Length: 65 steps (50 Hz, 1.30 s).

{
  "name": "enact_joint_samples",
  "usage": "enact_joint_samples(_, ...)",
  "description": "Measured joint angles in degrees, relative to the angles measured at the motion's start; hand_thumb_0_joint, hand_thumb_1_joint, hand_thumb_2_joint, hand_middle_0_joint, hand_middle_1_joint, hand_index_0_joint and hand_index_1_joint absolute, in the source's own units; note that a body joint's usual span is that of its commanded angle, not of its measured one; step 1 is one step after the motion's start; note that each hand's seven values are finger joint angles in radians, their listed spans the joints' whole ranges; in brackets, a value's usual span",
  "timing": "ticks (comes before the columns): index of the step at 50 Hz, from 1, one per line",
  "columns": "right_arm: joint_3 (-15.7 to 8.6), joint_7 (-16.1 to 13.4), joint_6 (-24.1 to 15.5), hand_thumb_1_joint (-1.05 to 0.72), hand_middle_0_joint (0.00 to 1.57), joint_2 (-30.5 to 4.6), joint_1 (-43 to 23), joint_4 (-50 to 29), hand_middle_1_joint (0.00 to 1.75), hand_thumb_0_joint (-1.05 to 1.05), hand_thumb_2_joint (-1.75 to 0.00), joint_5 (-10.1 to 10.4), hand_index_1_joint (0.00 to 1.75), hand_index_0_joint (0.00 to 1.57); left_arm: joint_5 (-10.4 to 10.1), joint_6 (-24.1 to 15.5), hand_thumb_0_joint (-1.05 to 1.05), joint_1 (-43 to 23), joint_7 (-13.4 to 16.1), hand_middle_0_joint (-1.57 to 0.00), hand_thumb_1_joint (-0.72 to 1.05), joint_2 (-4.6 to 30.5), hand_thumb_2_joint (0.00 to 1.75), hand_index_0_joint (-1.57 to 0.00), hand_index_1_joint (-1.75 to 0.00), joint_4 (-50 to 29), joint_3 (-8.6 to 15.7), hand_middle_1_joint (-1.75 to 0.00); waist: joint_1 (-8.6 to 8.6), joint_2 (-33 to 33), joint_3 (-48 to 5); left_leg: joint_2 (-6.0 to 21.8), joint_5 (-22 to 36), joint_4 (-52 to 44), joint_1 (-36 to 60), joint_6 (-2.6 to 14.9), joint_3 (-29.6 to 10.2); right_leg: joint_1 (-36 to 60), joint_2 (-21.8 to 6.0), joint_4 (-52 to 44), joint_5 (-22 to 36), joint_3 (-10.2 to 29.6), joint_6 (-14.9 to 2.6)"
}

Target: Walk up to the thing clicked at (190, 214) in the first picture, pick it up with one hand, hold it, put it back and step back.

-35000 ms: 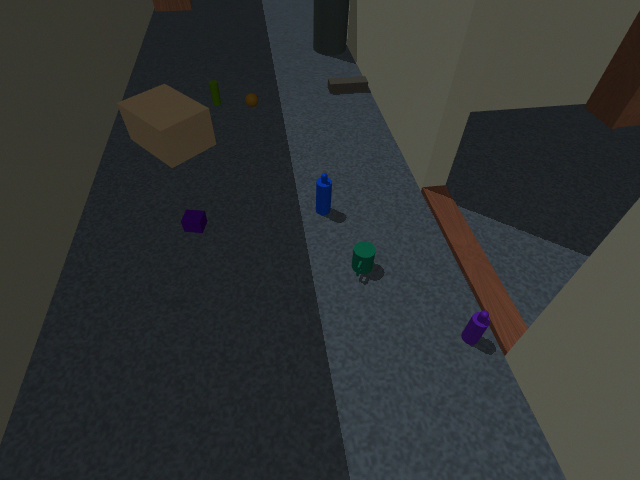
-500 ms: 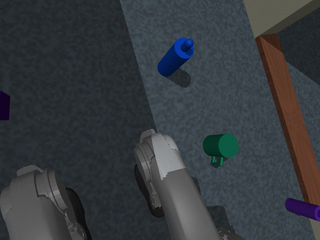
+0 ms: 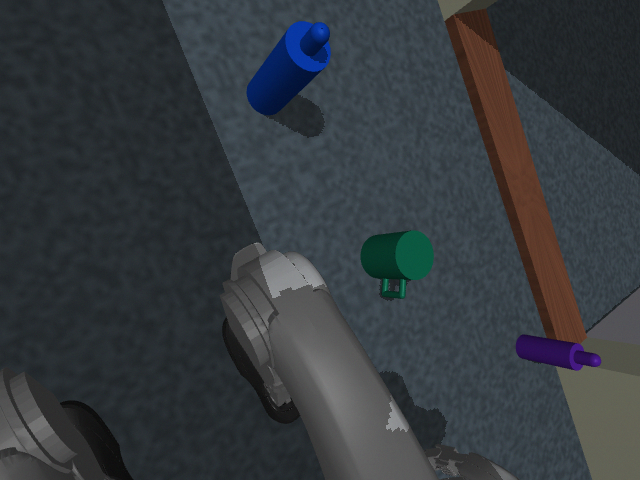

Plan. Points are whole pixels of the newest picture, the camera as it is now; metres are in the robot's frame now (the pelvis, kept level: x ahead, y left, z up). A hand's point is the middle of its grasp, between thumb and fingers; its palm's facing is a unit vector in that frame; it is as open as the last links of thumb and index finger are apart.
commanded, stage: rest palm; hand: left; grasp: from above
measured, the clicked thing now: out of the picture +0.48 +0.33 -0.29
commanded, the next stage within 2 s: none
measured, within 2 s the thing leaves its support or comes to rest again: neither
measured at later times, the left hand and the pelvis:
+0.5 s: hand out of the picture +0.47 +0.31 -0.21, palm faces -0.02 -0.43 -0.90, open 14.1 cm; pelvis +0.00 +0.01 +0.01, yaw -1 degrees
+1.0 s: hand out of the picture +0.48 +0.30 -0.23, palm faces +0.03 -0.44 -0.90, open 14.0 cm; pelvis +0.00 +0.01 +0.00, yaw -3 degrees
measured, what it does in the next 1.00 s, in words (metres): stands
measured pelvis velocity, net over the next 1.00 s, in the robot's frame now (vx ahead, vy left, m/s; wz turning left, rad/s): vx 0.00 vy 0.01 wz -0.04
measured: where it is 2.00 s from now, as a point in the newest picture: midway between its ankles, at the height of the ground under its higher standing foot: (198, 431)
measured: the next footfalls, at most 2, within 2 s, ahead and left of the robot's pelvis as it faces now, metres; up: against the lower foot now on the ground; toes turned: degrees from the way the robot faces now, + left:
none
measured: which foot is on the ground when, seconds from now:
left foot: down 0.00-1.00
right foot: down 0.00-1.00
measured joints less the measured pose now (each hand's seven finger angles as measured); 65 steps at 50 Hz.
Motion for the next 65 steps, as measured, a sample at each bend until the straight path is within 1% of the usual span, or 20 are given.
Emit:
enact_joint_samples(2, -0.2, 0.3, 0.1, -0.94, 0.20, 0.2, -0.2, -0.6, 0.29, 0.00, -0.91, 0.6, 0.30, 0.19, 0.0, 0.4, 0.00, 0.0, -0.2, -0.13, -0.53, 0.4, 1.05, -0.11, -1.07, -1.2, 0.2, -1.03, 0.51, 0.3, 0.1, 0.0, 0.1, -0.1, -0.3, 0.14, 0.0, -0.1, 0.1, -0.3, 0.2, 0.0, 0.22)
enact_joint_samples(4, -0.5, 0.6, 0.2, -0.94, 0.20, 0.5, 0.0, -1.3, 0.29, 0.00, -0.91, 1.3, 0.30, 0.19, 0.2, 0.9, 0.00, 0.1, -0.7, -0.14, -0.52, 0.6, 1.05, -0.11, -1.07, -1.9, -0.2, -1.04, 1.23, 0.9, -0.3, 0.1, 0.3, -0.3, -0.7, 0.32, 0.1, -0.4, 0.1, -0.7, 0.3, 0.1, 0.45)
enact_joint_samples(8, -0.6, 1.1, 0.2, -0.93, 0.20, 1.2, 0.7, -2.0, 0.29, 0.00, -0.91, 2.5, 0.30, 0.19, -0.3, 2.0, 0.00, 0.6, -1.9, -0.14, -0.49, 0.3, 1.06, -0.12, -1.08, -1.8, -2.4, -1.05, 2.67, 2.0, -2.1, 0.5, 0.3, -0.9, -1.2, 0.81, 0.4, -0.8, 0.4, -1.5, 0.5, 0.3, 0.85)
enact_joint_samples(12, -0.3, 1.4, 0.1, -0.93, 0.20, 1.9, 1.4, -2.2, 0.29, 0.00, -0.91, 3.2, 0.30, 0.19, -1.2, 2.6, 0.00, 0.6, -2.5, -0.14, -0.46, 0.4, 1.04, -0.12, -1.06, 0.2, -3.9, -1.04, 3.06, 2.0, -3.8, 0.6, 0.1, -1.0, -1.1, 0.94, 0.5, -0.5, 0.4, -1.8, 0.4, 0.3, 0.93)
enact_joint_samples(15, 0.1, 1.2, 0.0, -0.93, 0.20, 2.3, 1.6, -1.8, 0.29, 0.00, -0.91, 3.2, 0.30, 0.19, -1.4, 2.6, 0.00, 0.4, -3.0, -0.13, -0.46, 0.6, 1.01, -0.11, -1.04, 1.8, -4.6, -1.02, 2.71, 1.4, -4.5, 0.4, 0.0, -0.9, -0.8, 0.80, 0.2, 0.0, 0.3, -1.7, 0.2, 0.1, 0.80)
enact_joint_samples(20, 0.4, 0.7, -0.1, -0.93, 0.20, 2.4, 1.3, -0.8, 0.29, 0.00, -0.91, 2.6, 0.30, 0.19, 0.5, 1.5, 0.00, 0.8, -3.6, -0.12, -0.48, 0.8, 0.98, -0.10, -1.01, 2.7, -5.5, -0.99, 1.80, 0.9, -4.1, 0.0, 0.1, -0.9, -0.7, 0.73, -0.5, 0.5, 0.1, -2.1, 0.2, -0.5, 0.74)
enact_joint_samples(22, 0.5, 0.6, -0.1, -0.93, 0.20, 2.2, 1.4, -0.9, 0.29, 0.00, -0.91, 2.3, 0.30, 0.19, 1.0, 1.0, 0.00, 0.9, -3.3, -0.12, -0.49, 0.8, 0.98, -0.09, -1.01, 2.4, -5.7, -0.98, 1.51, 0.7, -3.4, 0.0, 0.2, -1.0, -0.6, 0.74, -0.6, 0.7, 0.1, -2.4, 0.2, -0.6, 0.75)
enact_joint_samples(24, 0.8, 0.8, -0.2, -0.93, 0.20, 1.8, 1.7, -1.4, 0.29, 0.00, -0.91, 1.9, 0.30, 0.19, 1.0, 0.4, 0.00, 1.0, -2.5, -0.11, -0.50, 0.9, 0.98, -0.09, -1.00, 2.3, -5.5, -0.98, 1.17, 0.3, -2.7, 0.0, 0.2, -1.0, -0.4, 0.69, -0.7, 0.9, 0.1, -2.5, 0.3, -0.7, 0.71)
enact_joint_samples(26, 1.0, 0.9, -0.4, -0.93, 0.20, 1.4, 1.9, -1.7, 0.29, 0.00, -0.91, 1.6, 0.30, 0.19, 0.6, 0.0, 0.00, 0.9, -1.5, -0.11, -0.51, 1.2, 0.99, -0.08, -1.00, 2.4, -5.0, -0.97, 0.79, -0.1, -1.9, 0.0, 0.1, -1.0, -0.2, 0.59, -0.9, 1.1, 0.1, -2.5, 0.2, -0.9, 0.63)
enact_joint_samples(29, 1.7, 1.1, -0.3, -0.93, 0.20, 0.5, 2.2, -2.5, 0.29, 0.00, -0.91, 1.0, 0.30, 0.19, -1.4, -0.4, 0.00, 0.7, -0.1, -0.11, -0.53, 1.7, 0.99, -0.08, -0.99, 2.0, -4.0, -0.96, 0.15, -0.7, -0.6, -0.1, -0.2, -0.7, 0.3, 0.46, -1.2, 1.6, 0.0, -2.2, 0.0, -1.1, 0.49)
enact_joint_samples(33, 2.7, 1.2, 0.0, -0.93, 0.20, -0.4, 2.0, -3.0, 0.29, 0.00, -0.91, 0.7, 0.30, 0.19, -2.7, -0.4, 0.00, 0.3, 1.0, -0.12, -0.52, 2.4, 0.99, -0.09, -0.98, 1.6, -3.0, -0.94, -0.60, -1.2, 0.4, -0.2, -0.5, -0.2, 0.3, 0.31, -1.5, 1.5, 0.1, -1.7, -0.3, -1.3, 0.42)
enact_joint_samples(34, 2.9, 1.2, 0.1, -0.93, 0.20, -0.5, 1.9, -3.1, 0.29, 0.00, -0.91, 0.6, 0.30, 0.19, -2.7, -0.2, 0.00, 0.2, 1.3, -0.12, -0.52, 2.7, 0.99, -0.09, -0.98, 1.4, -3.0, -0.94, -0.74, -1.3, 0.6, -0.2, -0.5, -0.1, 0.2, 0.30, -1.5, 1.4, 0.1, -1.6, -0.3, -1.3, 0.43)
enact_joint_samples(38, 3.3, 1.5, 0.3, -0.93, 0.20, -0.9, 1.3, -3.8, 0.29, 0.00, -0.91, 0.7, 0.30, 0.19, -3.7, 0.0, 0.00, -0.4, 1.1, -0.11, -0.52, 3.6, 0.99, -0.09, -0.98, 0.4, -3.4, -0.93, -1.01, -1.4, 1.5, -0.1, -0.5, 0.2, -0.1, 0.39, -1.5, 1.1, 0.2, -1.4, -0.2, -1.3, 0.64)
enact_joint_samples(40, 3.4, 1.6, 0.4, -0.93, 0.20, -0.9, 1.1, -4.2, 0.29, 0.00, -0.91, 0.9, 0.30, 0.19, -3.9, 0.2, 0.00, -0.6, 0.8, -0.11, -0.52, 3.7, 0.99, -0.09, -0.98, 0.1, -3.6, -0.93, -0.93, -1.2, 1.6, -0.1, -0.5, 0.4, -0.4, 0.46, -1.5, 0.9, 0.3, -1.3, -0.1, -1.3, 0.76)
enact_joint_samples(43, 3.6, 1.8, 0.6, -0.93, 0.20, -0.8, 0.8, -4.7, 0.29, 0.00, -0.91, 1.3, 0.30, 0.19, -3.5, 0.5, 0.00, -0.9, 0.7, -0.12, -0.51, 4.0, 1.00, -0.09, -0.98, 0.4, -3.8, -0.93, -0.84, -1.0, 1.4, 0.0, -0.4, 0.6, -0.9, 0.57, -1.6, 0.4, 0.4, -1.3, 0.1, -1.3, 0.91)
enact_joint_samples(53, 4.3, 1.9, 1.1, -0.93, 0.20, 0.4, 0.4, -5.7, 0.29, 0.00, -0.91, 2.0, 0.30, 0.19, -2.9, 0.6, 0.00, 0.0, 0.2, -0.12, -0.51, 4.5, 1.01, -0.08, -1.00, 1.1, -4.7, -0.96, -0.62, -1.3, 0.3, 0.2, -0.6, 0.7, -1.1, 0.59, -2.1, 0.3, 0.7, -1.7, 0.3, -1.7, 1.00)
enact_joint_samples(59, 4.7, 1.9, 0.8, -0.93, 0.20, 0.3, 0.5, -5.4, 0.29, 0.00, -0.91, 2.0, 0.30, 0.19, -3.6, 0.1, 0.00, 0.3, -0.1, -0.11, -0.52, 4.6, 1.01, -0.08, -1.01, 1.5, -5.1, -0.96, -0.55, -1.4, 0.1, 0.0, -0.7, 0.7, -0.9, 0.48, -2.3, 0.7, 0.5, -1.8, 0.1, -1.9, 0.90)
enact_joint_samples(62, 4.6, 1.8, 0.7, -0.93, 0.20, 0.1, 0.4, -5.0, 0.29, 0.00, -0.91, 1.9, 0.30, 0.19, -3.4, -0.2, 0.00, 0.5, -0.1, -0.11, -0.52, 4.7, 1.01, -0.08, -1.01, 1.5, -5.3, -0.96, -0.57, -1.4, 0.0, 0.0, -0.9, 0.8, -0.9, 0.45, -2.5, 0.8, 0.5, -1.8, -0.1, -2.1, 0.87)
enact_joint_samples(65, 4.6, 1.8, 0.8, -0.93, 0.20, -0.2, 0.3, -5.0, 0.29, 0.00, -0.91, 1.8, 0.30, 0.19, -4.0, -0.4, 0.00, 0.4, -0.1, -0.12, -0.52, 4.9, 1.02, -0.08, -1.01, 1.2, -5.3, -0.96, -0.67, -1.5, 0.4, -0.1, -1.0, 0.8, -0.8, 0.48, -2.6, 1.0, 0.4, -1.8, -0.3, -2.1, 0.91)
